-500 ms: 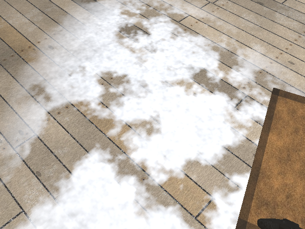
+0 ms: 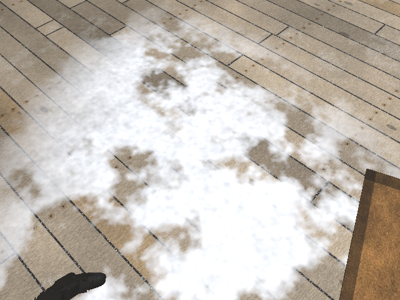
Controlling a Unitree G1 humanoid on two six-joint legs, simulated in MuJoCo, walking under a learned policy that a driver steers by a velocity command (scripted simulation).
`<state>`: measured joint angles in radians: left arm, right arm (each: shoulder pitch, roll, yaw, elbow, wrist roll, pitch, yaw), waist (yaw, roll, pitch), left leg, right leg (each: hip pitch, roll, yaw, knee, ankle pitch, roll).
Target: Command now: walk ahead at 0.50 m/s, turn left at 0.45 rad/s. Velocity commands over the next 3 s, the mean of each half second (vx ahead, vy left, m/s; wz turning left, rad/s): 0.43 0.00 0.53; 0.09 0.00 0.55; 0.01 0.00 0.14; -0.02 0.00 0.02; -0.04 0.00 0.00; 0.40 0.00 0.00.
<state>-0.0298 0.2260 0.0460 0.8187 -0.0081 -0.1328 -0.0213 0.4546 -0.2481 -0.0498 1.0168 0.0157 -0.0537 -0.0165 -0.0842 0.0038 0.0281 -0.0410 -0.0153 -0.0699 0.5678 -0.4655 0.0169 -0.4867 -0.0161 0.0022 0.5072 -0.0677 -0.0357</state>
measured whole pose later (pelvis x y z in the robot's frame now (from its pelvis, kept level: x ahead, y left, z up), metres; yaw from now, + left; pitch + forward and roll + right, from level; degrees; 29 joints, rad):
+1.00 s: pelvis +0.34 +0.06 +0.01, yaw +33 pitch +3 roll +0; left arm 0.13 0.28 0.06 0.78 0.01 -0.03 0.02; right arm 0.17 -0.30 -0.08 0.65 0.01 0.04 -0.03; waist -0.01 0.01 0.01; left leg -0.38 -0.15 -0.19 0.54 -0.18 0.05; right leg -0.34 0.01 0.07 0.54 -0.23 0.03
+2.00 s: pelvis +0.33 +0.07 +0.01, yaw +35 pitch -1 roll +0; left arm 0.19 0.27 0.06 0.96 0.00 0.01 0.06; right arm 0.21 -0.24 -0.05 0.87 0.01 0.01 -0.04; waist 0.01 -0.01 0.06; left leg -0.22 -0.03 -0.05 0.55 -0.31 0.01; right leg -0.28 -0.04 0.05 0.55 -0.25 0.05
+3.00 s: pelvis +0.47 +0.05 +0.00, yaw +36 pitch +2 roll -1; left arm 0.02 0.25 0.05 0.81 -0.02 -0.09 -0.04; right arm 0.48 -0.23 -0.03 1.02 0.02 -0.07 -0.01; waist -0.05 0.01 0.05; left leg -0.09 0.05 -0.06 0.92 -0.48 0.00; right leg -0.49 0.00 -0.08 0.61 -0.16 -0.06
